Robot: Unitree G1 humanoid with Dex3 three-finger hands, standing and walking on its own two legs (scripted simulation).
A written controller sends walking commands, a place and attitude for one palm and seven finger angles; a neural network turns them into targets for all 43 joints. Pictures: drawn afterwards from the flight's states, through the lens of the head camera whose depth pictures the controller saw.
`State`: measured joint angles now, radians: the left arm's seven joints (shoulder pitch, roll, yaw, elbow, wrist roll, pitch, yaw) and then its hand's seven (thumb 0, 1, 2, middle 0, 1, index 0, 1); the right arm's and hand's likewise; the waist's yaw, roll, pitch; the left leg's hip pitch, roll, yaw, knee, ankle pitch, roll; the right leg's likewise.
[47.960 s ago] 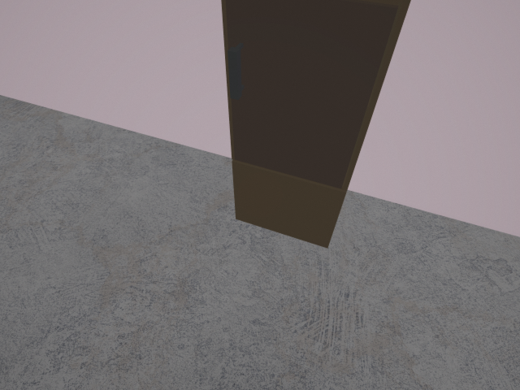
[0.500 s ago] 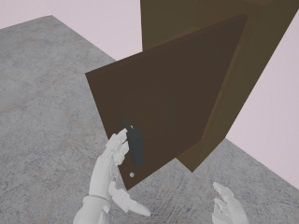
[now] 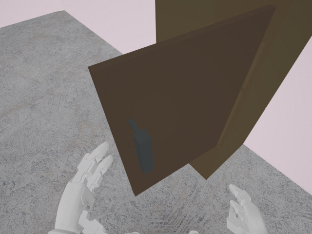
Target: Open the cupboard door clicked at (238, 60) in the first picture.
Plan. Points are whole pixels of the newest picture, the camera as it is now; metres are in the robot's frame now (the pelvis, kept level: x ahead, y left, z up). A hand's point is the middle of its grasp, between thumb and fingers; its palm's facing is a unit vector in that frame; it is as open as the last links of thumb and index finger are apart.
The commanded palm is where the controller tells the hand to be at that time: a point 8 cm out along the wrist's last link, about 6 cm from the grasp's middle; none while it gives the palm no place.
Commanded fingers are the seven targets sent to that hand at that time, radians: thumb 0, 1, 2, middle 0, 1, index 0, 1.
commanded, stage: slide the hand sideways off the handle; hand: left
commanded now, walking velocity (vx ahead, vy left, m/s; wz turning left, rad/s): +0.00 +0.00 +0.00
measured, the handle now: (139, 146) +0.30 +0.06 +0.09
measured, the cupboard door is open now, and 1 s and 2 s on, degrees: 82 82 82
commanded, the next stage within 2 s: draw the hand back to the body in 0.10 s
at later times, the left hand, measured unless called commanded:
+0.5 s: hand (82, 199) +0.17 +0.15 +0.12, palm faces -0.06 -1.00 -0.07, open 16.3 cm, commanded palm +0.14 +0.21 +0.13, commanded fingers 0.00 -0.50 0.30 -0.15 -0.30 -0.15 -0.30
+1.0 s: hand (31, 181) +0.18 +0.23 +0.16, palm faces +0.26 -0.91 -0.33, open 13.8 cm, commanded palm +0.14 +0.28 +0.19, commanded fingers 0.00 0.23 0.62 -0.18 -0.30 -0.18 -0.30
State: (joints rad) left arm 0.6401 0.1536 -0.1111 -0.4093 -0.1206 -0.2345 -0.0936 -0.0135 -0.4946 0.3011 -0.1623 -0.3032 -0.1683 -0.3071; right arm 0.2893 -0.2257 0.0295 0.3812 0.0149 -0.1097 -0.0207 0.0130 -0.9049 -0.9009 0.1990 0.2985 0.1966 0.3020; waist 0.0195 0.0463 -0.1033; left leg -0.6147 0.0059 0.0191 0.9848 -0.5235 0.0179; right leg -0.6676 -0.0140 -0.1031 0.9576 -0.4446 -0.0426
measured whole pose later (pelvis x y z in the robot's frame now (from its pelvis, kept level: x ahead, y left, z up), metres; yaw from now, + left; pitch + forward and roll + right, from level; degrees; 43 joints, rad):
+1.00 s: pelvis +0.01 +0.03 +0.05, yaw -1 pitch -1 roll -2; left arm 0.61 0.30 0.11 -0.50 -0.04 -0.03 0.11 -0.01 -0.09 0.48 -0.17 -0.30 -0.17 -0.30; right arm 0.26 -0.22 0.06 0.53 0.01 -0.15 -0.09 0.01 -0.90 -0.90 0.20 0.30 0.20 0.30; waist 0.06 0.06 -0.02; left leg -0.23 -0.01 0.04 0.64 -0.39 0.05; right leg -0.27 -0.01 -0.08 0.58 -0.29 0.00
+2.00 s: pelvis +0.00 +0.01 +0.06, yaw -2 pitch -3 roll -1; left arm 0.44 0.36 0.37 -0.38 -0.05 -0.13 0.11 0.01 0.89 0.90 -0.21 -0.30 -0.22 -0.30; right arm 0.18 -0.23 0.03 0.62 0.01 -0.11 -0.06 0.01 -0.90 -0.90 0.20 0.30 0.20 0.30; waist 0.06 0.07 0.03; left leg -0.10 0.01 0.05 0.44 -0.28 0.02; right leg -0.14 0.03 -0.07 0.38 -0.18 -0.03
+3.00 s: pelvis -0.13 +0.03 +0.05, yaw -3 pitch +1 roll -2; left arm 0.57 0.46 0.41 -0.56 -0.03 -0.21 0.13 0.01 0.89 0.90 -0.22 -0.30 -0.22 -0.30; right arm 0.14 -0.20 -0.01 0.58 0.00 -0.08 -0.05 0.01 -0.90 -0.90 0.20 0.30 0.20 0.30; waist -0.01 -0.01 0.03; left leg -0.48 -0.02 0.02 0.73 -0.32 0.01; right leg -0.32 0.07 0.06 0.53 -0.23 -0.01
